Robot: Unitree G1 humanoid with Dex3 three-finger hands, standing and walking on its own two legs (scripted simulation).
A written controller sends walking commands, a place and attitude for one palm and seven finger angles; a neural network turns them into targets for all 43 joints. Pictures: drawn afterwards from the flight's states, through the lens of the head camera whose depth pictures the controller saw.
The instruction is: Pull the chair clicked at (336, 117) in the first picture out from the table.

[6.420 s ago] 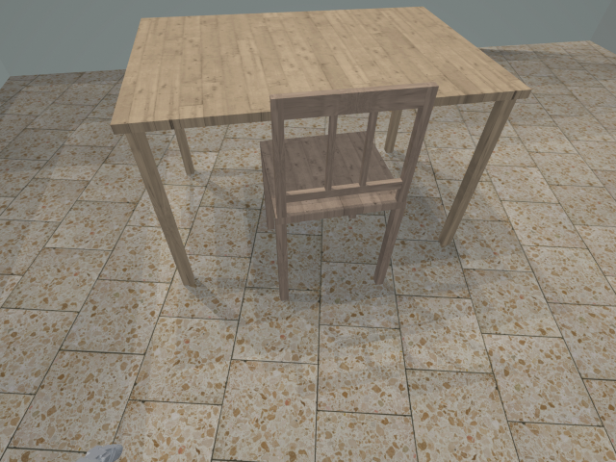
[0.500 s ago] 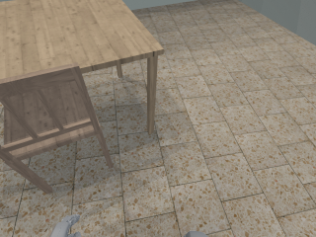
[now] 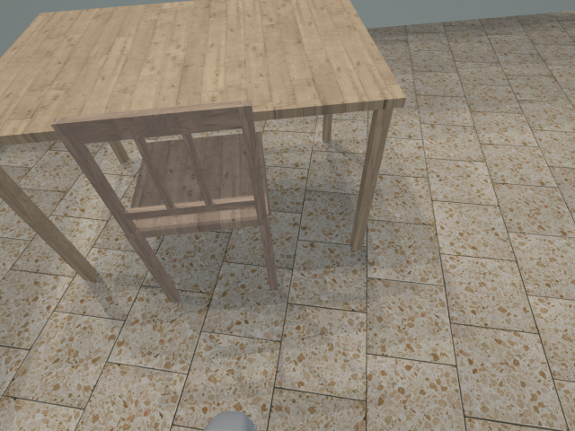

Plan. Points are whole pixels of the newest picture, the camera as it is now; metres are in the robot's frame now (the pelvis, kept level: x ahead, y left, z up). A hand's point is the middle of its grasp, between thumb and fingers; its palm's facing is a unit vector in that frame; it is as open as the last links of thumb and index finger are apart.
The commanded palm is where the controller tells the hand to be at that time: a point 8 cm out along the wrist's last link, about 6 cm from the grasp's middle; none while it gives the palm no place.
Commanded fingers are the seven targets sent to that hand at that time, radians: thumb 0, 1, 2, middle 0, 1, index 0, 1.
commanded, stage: turn to face it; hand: left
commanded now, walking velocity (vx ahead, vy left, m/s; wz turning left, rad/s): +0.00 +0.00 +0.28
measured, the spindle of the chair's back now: (155, 175) +0.68 +0.37 -0.12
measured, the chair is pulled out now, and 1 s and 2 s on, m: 0.00 0.00 0.00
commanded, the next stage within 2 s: take the last steps up to it in 0.12 s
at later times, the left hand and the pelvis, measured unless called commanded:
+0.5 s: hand out of the picture +0.02 +0.26 -0.17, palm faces +0.15 -0.97 -0.20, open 7.4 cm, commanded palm none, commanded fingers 0.00 0.90 0.90 -0.20 -0.30 -0.20 -0.30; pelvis +0.01 +0.06 +0.00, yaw +7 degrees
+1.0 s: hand out of the picture +0.07 +0.18 -0.15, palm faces +0.24 -0.95 -0.20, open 7.3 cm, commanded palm none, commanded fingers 0.00 0.90 0.90 -0.20 -0.30 -0.20 -0.30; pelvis +0.14 +0.03 +0.01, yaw +10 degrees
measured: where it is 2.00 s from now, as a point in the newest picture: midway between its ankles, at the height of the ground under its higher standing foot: outside the picture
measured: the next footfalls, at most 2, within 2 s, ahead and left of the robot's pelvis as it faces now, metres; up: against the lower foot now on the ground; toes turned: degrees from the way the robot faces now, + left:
left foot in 0.14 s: +0.03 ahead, +0.15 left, +0.00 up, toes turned +7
right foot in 0.68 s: +0.13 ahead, -0.05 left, +0.00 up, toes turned +4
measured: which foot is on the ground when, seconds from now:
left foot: up 0.00-0.12, down 0.14-0.68, up 0.70-1.00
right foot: down 0.00-0.14, up 0.16-0.66, down 0.68-1.00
